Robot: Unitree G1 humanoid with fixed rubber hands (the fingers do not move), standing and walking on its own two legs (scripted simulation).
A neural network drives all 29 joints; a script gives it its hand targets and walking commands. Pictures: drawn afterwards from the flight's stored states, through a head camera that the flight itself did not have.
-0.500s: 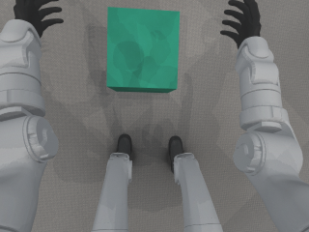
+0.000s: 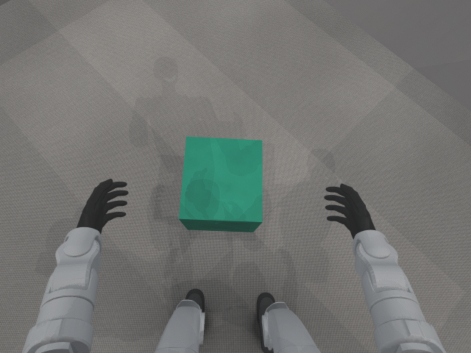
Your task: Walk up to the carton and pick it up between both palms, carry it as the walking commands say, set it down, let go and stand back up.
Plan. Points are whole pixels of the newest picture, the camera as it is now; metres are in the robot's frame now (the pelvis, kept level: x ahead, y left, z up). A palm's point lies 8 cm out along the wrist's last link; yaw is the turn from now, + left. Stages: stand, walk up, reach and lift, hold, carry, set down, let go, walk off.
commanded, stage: let go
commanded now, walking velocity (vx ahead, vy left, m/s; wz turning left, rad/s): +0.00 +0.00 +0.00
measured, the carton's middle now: (222, 188) +0.53 +0.03 -0.61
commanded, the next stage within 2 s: stand in 0.76 s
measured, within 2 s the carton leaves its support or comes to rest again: neither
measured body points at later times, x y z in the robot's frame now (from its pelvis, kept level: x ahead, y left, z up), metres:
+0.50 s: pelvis +0.04 -0.01 +0.04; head +0.06 +0.00 +0.48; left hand +0.21 +0.22 -0.04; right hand +0.21 -0.24 -0.04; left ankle +0.02 +0.13 -0.71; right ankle +0.01 -0.15 -0.71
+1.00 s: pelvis +0.04 -0.01 +0.03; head +0.05 +0.00 +0.48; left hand +0.18 +0.28 -0.06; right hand +0.18 -0.30 -0.06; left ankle +0.02 +0.13 -0.71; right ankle +0.01 -0.15 -0.71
